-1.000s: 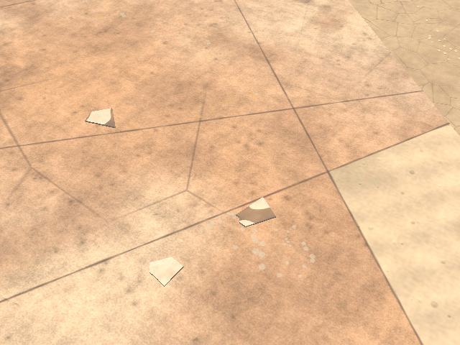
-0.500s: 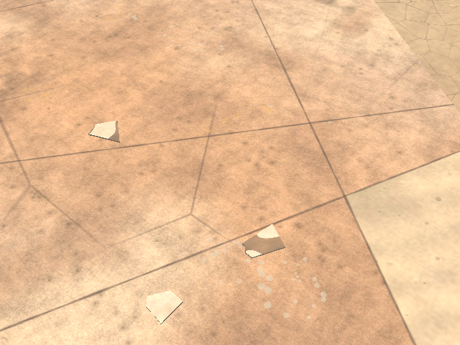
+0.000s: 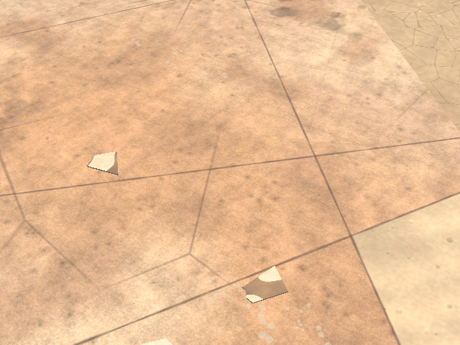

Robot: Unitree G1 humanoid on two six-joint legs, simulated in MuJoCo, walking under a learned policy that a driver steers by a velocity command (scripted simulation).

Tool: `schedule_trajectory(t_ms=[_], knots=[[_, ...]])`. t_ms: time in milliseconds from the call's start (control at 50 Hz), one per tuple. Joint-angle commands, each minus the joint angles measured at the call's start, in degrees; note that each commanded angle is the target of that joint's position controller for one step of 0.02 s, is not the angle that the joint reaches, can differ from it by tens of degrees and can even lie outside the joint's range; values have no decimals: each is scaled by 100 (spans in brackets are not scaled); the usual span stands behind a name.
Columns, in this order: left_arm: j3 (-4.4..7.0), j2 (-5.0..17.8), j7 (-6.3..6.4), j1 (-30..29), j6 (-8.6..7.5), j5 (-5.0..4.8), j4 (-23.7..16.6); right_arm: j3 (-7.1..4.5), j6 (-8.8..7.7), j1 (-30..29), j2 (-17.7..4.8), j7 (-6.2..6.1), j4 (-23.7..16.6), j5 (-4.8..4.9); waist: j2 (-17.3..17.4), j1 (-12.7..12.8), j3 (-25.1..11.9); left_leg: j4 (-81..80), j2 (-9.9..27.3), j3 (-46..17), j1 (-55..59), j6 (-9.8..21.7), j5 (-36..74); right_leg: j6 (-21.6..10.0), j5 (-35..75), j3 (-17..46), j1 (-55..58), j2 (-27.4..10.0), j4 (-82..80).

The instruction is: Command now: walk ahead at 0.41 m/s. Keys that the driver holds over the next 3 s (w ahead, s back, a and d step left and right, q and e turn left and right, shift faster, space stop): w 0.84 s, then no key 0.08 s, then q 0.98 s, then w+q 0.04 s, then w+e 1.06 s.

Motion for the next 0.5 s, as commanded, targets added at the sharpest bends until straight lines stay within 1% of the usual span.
schedule_trajectory(t_ms=[20, 40, 60, 100, 140, 180, 200, 260, 300, 320, 340, 360, 380, 400, 420, 440, 460, 480, 500], knots=[[-33, 427, -39, 315, -20, 39, -150, -128, -141, -550, -450, 48, -489, -45, -462, 45, 433, 155, 556, -226, -2187, 162, 780, -797, 837, 1971, 1324, -1647, -1671], [-52, 404, -21, 437, 11, 54, -108, -123, -103, -550, -360, 65, -486, -51, -555, 26, 415, -61, 542, -122, -2038, 98, 906, -760, 1261, 1673, 1233, -1527, -1707], [-49, 453, 8, 560, 31, 62, -71, -113, -68, -639, -287, 76, -515, -71, -560, 37, 423, -282, 510, -26, -2024, 19, 1040, -771, 1582, 1470, 1201, -1460, -1733], [-29, 610, 77, 662, 59, 66, -53, -71, -27, -1128, -182, 81, -712, -111, -477, 101, 551, -1041, 449, 68, -2047, -125, 1379, -802, 1801, 1228, 1050, -1414, -1833], [-6, 729, 130, 673, 74, 65, -68, -4, -22, -1644, -84, 107, -903, -112, -492, 188, 654, -1926, 334, 152, -1770, -199, 1853, -773, 1729, 1005, 796, -1344, -1940], [27, 807, 147, 768, 66, 34, -38, 24, -16, -1988, -130, 149, -1010, -77, -578, 260, 721, -2493, 203, 264, -1423, -227, 2188, -755, 1547, 837, 659, -1319, -2027], [40, 810, 148, 844, 60, 7, -1, 34, -12, -2133, -164, 171, -1058, -62, -588, 293, 774, -2659, 175, 277, -1330, -213, 2276, -758, 1483, 801, 678, -1362, -2043], [81, 771, 153, 942, 77, -59, 110, 43, -25, -2433, -274, 247, -1229, -38, -577, 261, 919, -3032, 193, 149, -1344, -37, 2234, -697, 1611, 756, 1133, -1607, -1929], [130, 832, 158, 854, 118, -63, 116, 2, -59, -2362, -412, 296, -1275, -41, -596, 110, 795, -3218, 116, 189, -1062, 123, 1927, -600, 2200, 689, 1470, -1716, -1608], [156, 902, 157, 758, 141, -53, 91, -58, -74, -2114, -536, 300, -1237, -45, -681, -61, 583, -3240, -29, 300, -583, 210, 1753, -538, 3078, 620, 1547, -1709, -1260], [167, 930, 156, 666, 176, -33, 67, -161, -74, -1575, -711, 284, -1097, -52, -750, -365, 208, -3211, -235, 461, 205, 317, 1606, -446, 4106, 482, 1517, -1590, -576], [126, 827, 152, 589, 213, 1, 25, -307, -58, -526, -950, 251, -772, -43, -705, -839, -378, -3190, -350, 511, 1554, 472, 1562, -280, 4480, 268, 1086, -1295, 636], [30, 625, 138, 644, 222, 99, -122, -431, -37, 549, -1405, 193, -555, -111, 26, -1117, -1213, -3172, 790, -880, 3370, 831, 1226, -69, 2740, 48, -295, -911, 2621], [-190, -244, 75, 1351, 86, 19, -133, -436, -30, 858, -1651, 239, -456, -194, 1589, -626, -2043, -4271, 2031, -3893, 4819, 1703, -339, 238, -1422, 443, -2252, 204, 4539], [-71, 307, 53, 936, -68, -140, -118, -290, -62, 605, -1152, 261, -495, -148, 1081, -765, -1719, -4789, 1884, -4280, 4512, 1475, -817, 89, -1589, 1174, -2859, -27, 5294], [17, 641, 50, 374, -147, -247, -318, -211, -100, 38, -890, 259, -599, -113, 794, -635, -889, -4823, 1748, -3367, 3735, 1199, -440, -28, -1101, 1000, -3250, -332, 5389], [38, 719, 108, 65, -166, -213, -394, -147, -130, -503, -736, 270, -735, -137, 203, -423, -516, -4936, 1568, -2609, 2803, 1051, 294, -65, -482, 868, -2960, -674, 5122], [97, 702, 164, -66, -128, -113, -412, -111, -158, -800, -590, 296, -765, -212, 51, -230, -263, -5073, 1355, -2055, 2029, 958, 855, -71, -115, 820, -2628, -888, 4771], [119, 604, 180, 92, -41, -83, -385, -58, -175, -894, -435, 310, -735, -271, 164, -20, -220, -5229, 1155, -1655, 1607, 899, 1072, -96, 86, 870, -2258, -1047, 4555]])
Next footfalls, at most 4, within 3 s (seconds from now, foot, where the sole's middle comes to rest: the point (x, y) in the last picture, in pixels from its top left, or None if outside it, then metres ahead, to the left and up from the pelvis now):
0.36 left None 0.36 0.16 -0.78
0.96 right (273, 291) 0.69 -0.07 -0.78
1.46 left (194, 305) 0.65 0.17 -0.78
1.96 right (257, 274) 0.75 -0.02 -0.78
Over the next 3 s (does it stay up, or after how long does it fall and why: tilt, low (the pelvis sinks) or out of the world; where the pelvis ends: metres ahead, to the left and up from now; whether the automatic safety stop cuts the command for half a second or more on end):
stays up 1.03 0.16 0.00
